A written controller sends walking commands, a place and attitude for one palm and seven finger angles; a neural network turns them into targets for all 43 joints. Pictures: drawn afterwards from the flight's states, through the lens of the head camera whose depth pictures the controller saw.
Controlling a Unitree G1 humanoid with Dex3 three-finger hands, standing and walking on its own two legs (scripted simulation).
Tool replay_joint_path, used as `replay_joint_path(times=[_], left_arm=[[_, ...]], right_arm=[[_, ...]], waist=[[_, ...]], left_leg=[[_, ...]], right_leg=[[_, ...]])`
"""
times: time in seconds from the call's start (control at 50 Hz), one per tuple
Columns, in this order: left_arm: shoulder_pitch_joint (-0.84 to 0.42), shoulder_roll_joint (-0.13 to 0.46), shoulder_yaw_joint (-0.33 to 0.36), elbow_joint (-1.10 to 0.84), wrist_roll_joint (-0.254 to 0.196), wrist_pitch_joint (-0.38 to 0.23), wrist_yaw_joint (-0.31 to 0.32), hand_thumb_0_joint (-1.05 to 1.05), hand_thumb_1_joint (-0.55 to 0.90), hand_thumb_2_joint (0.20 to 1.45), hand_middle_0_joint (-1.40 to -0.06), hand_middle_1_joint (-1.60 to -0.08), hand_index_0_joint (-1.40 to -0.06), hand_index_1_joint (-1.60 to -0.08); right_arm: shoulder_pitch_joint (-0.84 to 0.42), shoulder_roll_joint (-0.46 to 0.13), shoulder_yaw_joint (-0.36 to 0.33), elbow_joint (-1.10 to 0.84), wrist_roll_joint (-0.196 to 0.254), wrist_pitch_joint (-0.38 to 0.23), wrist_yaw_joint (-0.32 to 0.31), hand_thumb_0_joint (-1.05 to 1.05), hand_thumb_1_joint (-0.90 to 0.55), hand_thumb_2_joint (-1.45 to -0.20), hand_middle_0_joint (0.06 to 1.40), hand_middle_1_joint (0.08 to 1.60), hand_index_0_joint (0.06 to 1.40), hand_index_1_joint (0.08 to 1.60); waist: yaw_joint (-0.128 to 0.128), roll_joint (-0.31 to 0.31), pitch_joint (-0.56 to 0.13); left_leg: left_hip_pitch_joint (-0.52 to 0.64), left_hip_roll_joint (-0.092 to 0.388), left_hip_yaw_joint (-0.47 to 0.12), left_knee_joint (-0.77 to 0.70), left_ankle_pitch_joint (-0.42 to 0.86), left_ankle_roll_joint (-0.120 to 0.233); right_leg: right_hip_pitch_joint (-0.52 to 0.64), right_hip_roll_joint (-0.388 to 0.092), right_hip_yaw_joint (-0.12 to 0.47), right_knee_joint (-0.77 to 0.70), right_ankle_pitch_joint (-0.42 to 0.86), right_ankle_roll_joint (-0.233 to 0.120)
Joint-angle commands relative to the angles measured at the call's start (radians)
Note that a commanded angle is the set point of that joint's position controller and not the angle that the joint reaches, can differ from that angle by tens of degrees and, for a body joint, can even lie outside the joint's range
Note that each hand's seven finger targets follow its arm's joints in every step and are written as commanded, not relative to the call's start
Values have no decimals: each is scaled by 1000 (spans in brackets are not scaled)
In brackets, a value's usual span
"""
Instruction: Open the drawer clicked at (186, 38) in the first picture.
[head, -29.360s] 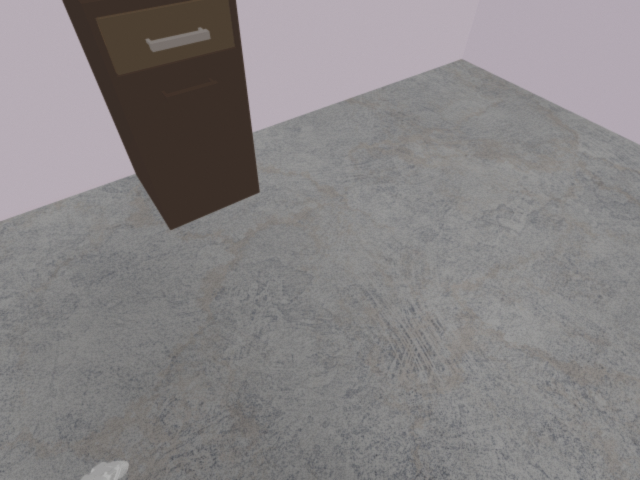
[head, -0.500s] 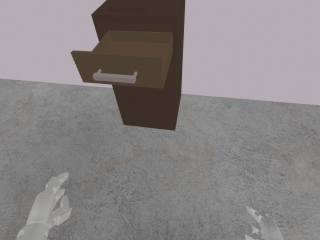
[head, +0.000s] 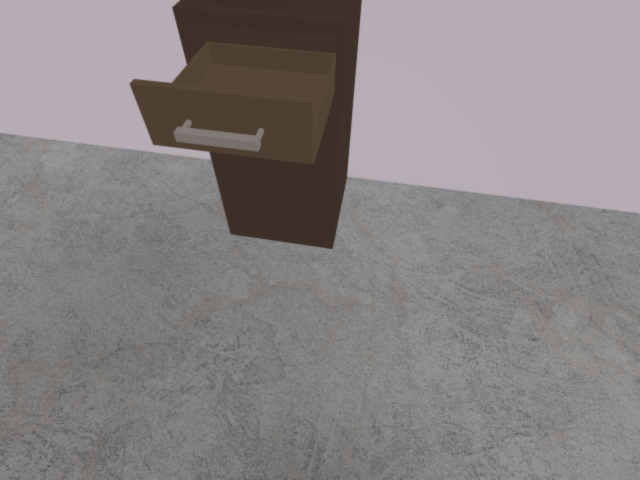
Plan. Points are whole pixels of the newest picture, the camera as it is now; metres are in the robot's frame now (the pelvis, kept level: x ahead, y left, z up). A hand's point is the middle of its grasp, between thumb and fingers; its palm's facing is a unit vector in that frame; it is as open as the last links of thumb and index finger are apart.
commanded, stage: let the arm hang, fingers relaxed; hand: left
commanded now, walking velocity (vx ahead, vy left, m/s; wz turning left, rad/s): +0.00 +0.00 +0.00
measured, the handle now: (220, 133) +0.76 +0.26 -0.02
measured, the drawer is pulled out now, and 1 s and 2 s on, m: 0.30 0.30 0.30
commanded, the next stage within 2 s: look to check the result in 0.46 s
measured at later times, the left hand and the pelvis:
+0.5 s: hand out of the picture +0.10 +0.21 -0.16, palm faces -0.03 -0.96 -0.27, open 7.4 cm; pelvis +0.02 -0.01 +0.00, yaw +0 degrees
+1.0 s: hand out of the picture +0.12 +0.23 -0.15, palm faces -0.01 -0.94 -0.35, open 7.4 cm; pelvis +0.04 -0.02 +0.01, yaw +0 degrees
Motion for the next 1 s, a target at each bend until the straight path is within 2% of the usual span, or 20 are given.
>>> replay_joint_path(times=[0.0, 0.1, 0.14, 0.2, 0.22, 0.26, 0.32, 0.36, 0.42, 0.44, 0.5, 0.62, 0.74, 0.8, 0.82, 0.98], left_arm=[[-38, 150, 31, -50, 5, -27, 11, 0, 900, 900, -200, -300, -200, -300], [-72, 161, 31, -43, 4, -33, 13, 0, 900, 900, -200, -300, -200, -300], [-82, 160, 30, -41, 4, -35, 14, 0, 900, 900, -200, -300, -200, -300], [-102, 164, 28, -37, 3, -38, 14, 0, 900, 900, -200, -300, -200, -300], [-95, 167, 28, -40, 3, -40, 14, 0, 900, 900, -200, -300, -200, -300], [-118, 166, 27, -37, 3, -38, 14, 0, 900, 900, -200, -300, -200, -300], [-124, 178, 30, -39, 4, -44, 13, 0, 900, 900, -200, -300, -200, -300], [-136, 177, 28, -37, 3, -45, 13, 0, 900, 900, -200, -300, -200, -300], [-145, 188, 32, -40, 3, -50, 13, 0, 900, 900, -200, -300, -200, -300], [-156, 188, 32, -37, 3, -50, 13, 0, 900, 900, -200, -300, -200, -300], [-164, 193, 33, -34, 2, -52, 12, 0, 900, 900, -200, -300, -200, -300], [-172, 212, 38, -31, 1, -57, 12, 0, 900, 900, -200, -300, -200, -300], [-191, 226, 35, -22, 0, -55, 12, 0, 900, 900, -200, -300, -200, -300], [-200, 234, 35, -22, 0, -56, 11, 0, 900, 900, -200, -300, -200, -300], [-194, 240, 37, -24, -1, -58, 11, 0, 900, 900, -200, -300, -200, -300], [-216, 256, 36, -24, -1, -57, 12, 0, 900, 900, -200, -300, -200, -300]], right_arm=[[11, -163, -36, -35, -4, -29, -9, 0, -900, -900, 200, 300, 200, 300], [-8, -165, -32, -20, -3, -36, -7, 0, -900, -900, 200, 300, 200, 300], [-21, -162, -30, -15, -2, -39, -7, 0, -900, -900, 200, 300, 200, 300], [-40, -166, -26, -11, -1, -43, -6, 0, -900, -900, 200, 300, 200, 300], [-52, -170, -30, -14, 0, -43, -6, 0, -900, -900, 200, 300, 200, 300], [-59, -172, -27, -6, -2, -44, -6, 0, -900, -900, 200, 300, 200, 300], [-80, -184, -30, -10, 0, -45, -5, 0, -900, -900, 200, 300, 200, 300], [-88, -184, -27, -5, -1, -47, -5, 0, -900, -900, 200, 300, 200, 300], [-105, -200, -32, -11, 0, -48, -7, 0, -900, -900, 200, 300, 200, 300], [-111, -203, -31, -8, -1, -48, -7, 0, -900, -900, 200, 300, 200, 300], [-124, -213, -31, -9, 0, -50, -8, 0, -900, -900, 200, 300, 200, 300], [-144, -237, -34, -14, 2, -48, -11, 0, -900, -900, 200, 300, 200, 300], [-160, -255, -34, -9, 0, -42, -9, 0, -900, -900, 200, 300, 200, 300], [-168, -265, -33, -10, 1, -43, -8, 0, -900, -900, 200, 300, 200, 300], [-174, -269, -35, -14, 2, -43, -8, 0, -900, -900, 200, 300, 200, 300], [-185, -286, -33, -12, 2, -41, -7, 0, -900, -900, 200, 300, 200, 300]], waist=[[-6, -23, -3], [-7, -35, -7], [-5, -13, -14], [-4, -12, -18], [-2, -25, -22], [-5, -7, -18], [-4, -17, -32], [-6, 9, -51], [-8, -10, -65], [-10, -1, -55], [-10, 21, -81], [-12, -1, -103], [-16, -8, -84], [-16, 4, -99], [-14, -13, -106], [-15, -29, -99]], left_leg=[[-42, 91, -133, -148, -191, 32], [-13, 92, -125, -149, -105, 28], [-3, 96, -125, -152, -68, 27], [5, 100, -127, -163, -18, 22], [18, 101, -126, -156, -11, 22], [15, 102, -129, -170, -11, 20], [38, 102, -120, -164, 14, 17], [52, 101, -119, -164, 45, 15], [73, 105, -118, -162, 58, 13], [70, 104, -118, -165, 60, 11], [87, 105, -115, -164, 93, 8], [124, 112, -111, -156, 130, 7], [128, 111, -109, -163, 100, 5], [133, 112, -109, -168, 115, 2], [145, 113, -110, -163, 121, 4], [142, 113, -104, -166, 133, 1]], right_leg=[[-19, -110, 155, -126, -259, -22], [-9, -119, 158, -123, -194, -21], [1, -120, 151, -113, -150, -19], [23, -122, 146, -106, -89, -16], [21, -117, 152, -108, -83, -14], [31, -121, 146, -109, -78, -12], [37, -123, 152, -116, -54, -12], [56, -129, 149, -113, -14, -12], [62, -128, 152, -119, 6, -13], [64, -132, 148, -122, 8, -11], [87, -135, 150, -120, 58, -14], [102, -136, 149, -124, 120, -15], [93, -141, 154, -149, 87, -12], [112, -141, 156, -147, 112, -13], [109, -138, 158, -146, 118, -13], [125, -145, 158, -151, 157, -6]])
